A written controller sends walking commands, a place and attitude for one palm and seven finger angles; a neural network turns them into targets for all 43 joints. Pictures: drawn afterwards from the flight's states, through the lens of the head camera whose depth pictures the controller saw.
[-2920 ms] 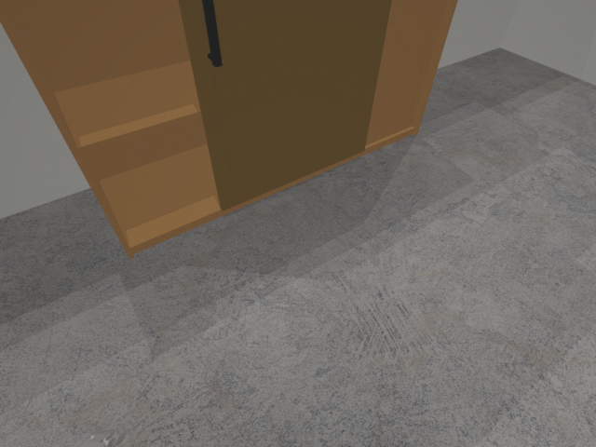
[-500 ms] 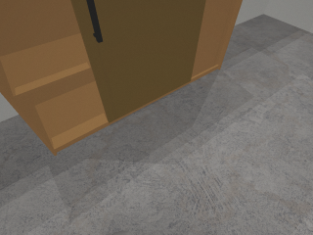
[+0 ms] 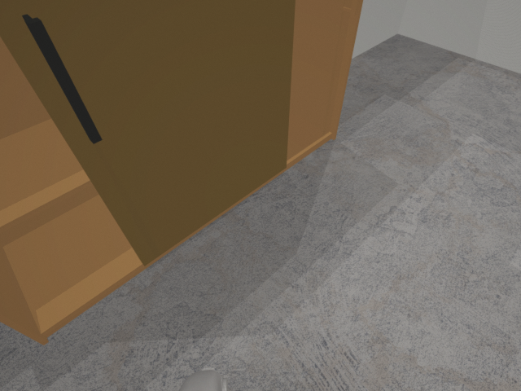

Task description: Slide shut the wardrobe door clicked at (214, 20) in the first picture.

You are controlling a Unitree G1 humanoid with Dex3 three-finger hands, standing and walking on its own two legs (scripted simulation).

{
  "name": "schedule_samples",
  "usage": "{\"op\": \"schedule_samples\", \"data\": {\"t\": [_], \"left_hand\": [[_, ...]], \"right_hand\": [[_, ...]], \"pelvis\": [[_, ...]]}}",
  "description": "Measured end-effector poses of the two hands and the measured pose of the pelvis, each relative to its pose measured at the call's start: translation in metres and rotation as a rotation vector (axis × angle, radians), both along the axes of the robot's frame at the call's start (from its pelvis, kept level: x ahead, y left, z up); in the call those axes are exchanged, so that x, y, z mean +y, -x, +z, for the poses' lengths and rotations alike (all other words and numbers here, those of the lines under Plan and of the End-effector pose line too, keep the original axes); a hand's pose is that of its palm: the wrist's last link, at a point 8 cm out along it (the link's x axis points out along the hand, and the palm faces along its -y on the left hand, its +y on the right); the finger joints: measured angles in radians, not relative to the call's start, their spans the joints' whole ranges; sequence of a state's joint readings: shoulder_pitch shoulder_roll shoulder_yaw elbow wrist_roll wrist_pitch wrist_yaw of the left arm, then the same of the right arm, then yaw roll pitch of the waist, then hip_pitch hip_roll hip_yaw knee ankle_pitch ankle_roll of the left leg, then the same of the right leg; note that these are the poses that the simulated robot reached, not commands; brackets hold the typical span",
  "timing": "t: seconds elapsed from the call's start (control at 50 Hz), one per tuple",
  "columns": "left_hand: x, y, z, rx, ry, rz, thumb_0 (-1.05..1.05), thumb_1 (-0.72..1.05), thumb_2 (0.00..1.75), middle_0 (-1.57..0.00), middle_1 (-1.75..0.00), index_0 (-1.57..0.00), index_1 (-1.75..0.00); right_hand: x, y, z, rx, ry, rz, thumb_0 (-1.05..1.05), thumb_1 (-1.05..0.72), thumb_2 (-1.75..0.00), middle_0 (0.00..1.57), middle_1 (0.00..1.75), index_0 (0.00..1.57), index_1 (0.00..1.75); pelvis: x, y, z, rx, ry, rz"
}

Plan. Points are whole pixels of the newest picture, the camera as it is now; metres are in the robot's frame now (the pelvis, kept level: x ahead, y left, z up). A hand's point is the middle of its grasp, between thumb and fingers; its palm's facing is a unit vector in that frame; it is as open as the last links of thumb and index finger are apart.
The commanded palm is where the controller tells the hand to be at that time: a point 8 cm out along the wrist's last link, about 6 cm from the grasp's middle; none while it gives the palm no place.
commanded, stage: turn to face it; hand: right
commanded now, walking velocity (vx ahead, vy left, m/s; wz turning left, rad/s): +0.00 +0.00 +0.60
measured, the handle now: (65, 85) +0.71 +0.48 +0.10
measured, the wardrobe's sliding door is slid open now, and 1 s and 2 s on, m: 0.42 0.42 0.42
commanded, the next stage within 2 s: take the last steps up to it in 1.24 s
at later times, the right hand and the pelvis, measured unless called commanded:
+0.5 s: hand (346, 358) +0.22 -0.14 -0.18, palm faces -0.17 +0.97 -0.20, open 7.4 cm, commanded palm none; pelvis +0.11 +0.02 -0.01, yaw +15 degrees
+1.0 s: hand (323, 306) +0.32 -0.11 -0.17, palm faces -0.54 +0.80 -0.25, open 7.4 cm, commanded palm none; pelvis +0.12 +0.01 -0.02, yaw +33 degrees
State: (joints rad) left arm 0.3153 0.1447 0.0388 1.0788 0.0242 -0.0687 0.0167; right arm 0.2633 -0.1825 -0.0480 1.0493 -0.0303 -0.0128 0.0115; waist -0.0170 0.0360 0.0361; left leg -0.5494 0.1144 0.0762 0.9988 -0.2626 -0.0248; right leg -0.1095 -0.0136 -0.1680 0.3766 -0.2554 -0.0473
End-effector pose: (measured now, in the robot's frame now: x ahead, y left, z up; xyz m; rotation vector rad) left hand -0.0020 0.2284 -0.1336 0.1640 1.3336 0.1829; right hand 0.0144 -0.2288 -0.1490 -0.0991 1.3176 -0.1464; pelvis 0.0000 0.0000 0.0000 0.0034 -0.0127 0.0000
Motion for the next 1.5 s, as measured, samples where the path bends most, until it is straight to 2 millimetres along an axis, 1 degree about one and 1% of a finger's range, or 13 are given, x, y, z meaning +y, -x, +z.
{"op": "schedule_samples", "data": {"t": [0.14, 0.24, 0.42, 0.5, 0.56, 0.7, 0.8, 0.88, 1.06, 1.14, 1.24, 1.38, 1.5], "left_hand": [[0.007, 0.002, -0.025, 0.126, 0.058, 0.123, 0.0, 0.92, 0.9, -0.2, -0.3, -0.2, -0.3], [0.029, -0.027, -0.05, 0.139, 0.065, 0.164, 0.01, 0.91, 0.9, -0.2, -0.3, -0.2, -0.3], [0.056, -0.131, -0.017, -0.126, -0.006, 0.166, 0.0, 0.91, 0.9, -0.19, -0.3, -0.19, -0.3], [0.056, -0.158, -0.001, -0.22, -0.044, 0.182, 0.0, 0.91, 0.9, -0.19, -0.3, -0.19, -0.3], [0.05, -0.165, 0.007, -0.267, -0.08, 0.205, 0.0, 0.91, 0.9, -0.19, -0.3, -0.19, -0.3], [0.027, -0.128, 0.02, -0.221, -0.119, 0.296, 0.0, 0.91, 0.9, -0.2, -0.3, -0.2, -0.3], [0.013, -0.09, 0.017, -0.144, -0.107, 0.388, 0.0, 0.91, 0.9, -0.2, -0.3, -0.2, -0.3], [0.004, -0.052, 0.008, -0.077, -0.076, 0.479, 0.0, 0.91, 0.9, -0.2, -0.3, -0.2, -0.3], [0.002, 0.032, -0.03, 0.076, 0.001, 0.652, 0.01, 0.91, 0.9, -0.2, -0.3, -0.2, -0.3], [0.004, 0.034, -0.024, 0.067, -0.005, 0.68, 0.01, 0.91, 0.9, -0.19, -0.3, -0.19, -0.3], [0.005, 0.018, -0.014, -0.002, -0.031, 0.696, 0.01, 0.91, 0.9, -0.19, -0.3, -0.19, -0.3], [-0.01, -0.012, -0.005, -0.084, -0.093, 0.7, 0.0, 0.91, 0.9, -0.19, -0.3, -0.19, -0.3], [-0.038, -0.009, 0.009, -0.078, -0.076, 0.731, 0.0, 0.91, 0.9, -0.2, -0.3, -0.2, -0.3]], "right_hand": [[0.02, -0.084, -0.002, 0.0, 0.039, 0.094, 0.01, -0.92, -0.9, 0.2, 0.3, 0.19, 0.3], [0.034, -0.129, -0.013, -0.046, 0.072, 0.127, 0.01, -0.92, -0.9, 0.2, 0.3, 0.2, 0.3], [0.045, -0.183, 0.001, -0.068, 0.05, 0.206, 0.01, -0.91, -0.9, 0.2, 0.3, 0.2, 0.3], [0.037, -0.209, 0.001, -0.104, 0.035, 0.247, 0.01, -0.9, -0.9, 0.2, 0.3, 0.2, 0.3], [0.025, -0.229, -0.003, -0.125, 0.026, 0.275, 0.01, -0.9, -0.9, 0.2, 0.3, 0.2, 0.3], [0.002, -0.269, 0.003, -0.125, 0.03, 0.376, 0.01, -0.9, -0.9, 0.2, 0.3, 0.2, 0.3], [0.002, -0.287, 0.009, -0.093, 0.049, 0.449, 0.01, -0.91, -0.9, 0.2, 0.3, 0.19, 0.3], [0.021, -0.3, 0.009, -0.07, 0.055, 0.528, 0.01, -0.91, -0.9, 0.2, 0.3, 0.19, 0.3], [0.101, -0.327, 0.012, -0.184, 0.056, 0.7, 0.01, -0.91, -0.9, 0.2, 0.3, 0.19, 0.3], [0.116, -0.326, 0.017, -0.185, 0.046, 0.726, 0.01, -0.9, -0.9, 0.2, 0.3, 0.2, 0.3], [0.121, -0.327, 0.014, -0.171, 0.017, 0.752, 0.01, -0.9, -0.9, 0.2, 0.3, 0.2, 0.3], [0.102, -0.337, -0.009, -0.133, -0.02, 0.748, 0.01, -0.9, -0.9, 0.2, 0.3, 0.2, 0.3], [0.086, -0.336, -0.002, -0.065, -0.013, 0.784, 0.01, -0.91, -0.9, 0.2, 0.3, 0.2, 0.3]], "pelvis": [[0.021, -0.055, -0.013, -0.024, 0.011, 0.077], [0.039, -0.081, -0.032, -0.028, 0.001, 0.114], [0.037, -0.099, -0.014, 0.007, 0.011, 0.202], [0.025, -0.106, -0.013, 0.012, 0.011, 0.255], [0.012, -0.112, -0.015, 0.012, 0.003, 0.294], [-0.007, -0.123, -0.007, 0.003, -0.011, 0.393], [-0.009, -0.128, -0.002, 0.009, -0.021, 0.458], [-0.005, -0.128, -0.003, 0.011, -0.021, 0.514], [0.018, -0.116, -0.02, 0.015, -0.007, 0.598], [0.019, -0.115, -0.014, 0.012, 0.0, 0.63], [0.016, -0.119, -0.01, 0.009, 0.004, 0.661], [-0.001, -0.132, -0.018, 0.006, -0.014, 0.712], [-0.002, -0.141, -0.003, 0.016, -0.025, 0.755]]}}
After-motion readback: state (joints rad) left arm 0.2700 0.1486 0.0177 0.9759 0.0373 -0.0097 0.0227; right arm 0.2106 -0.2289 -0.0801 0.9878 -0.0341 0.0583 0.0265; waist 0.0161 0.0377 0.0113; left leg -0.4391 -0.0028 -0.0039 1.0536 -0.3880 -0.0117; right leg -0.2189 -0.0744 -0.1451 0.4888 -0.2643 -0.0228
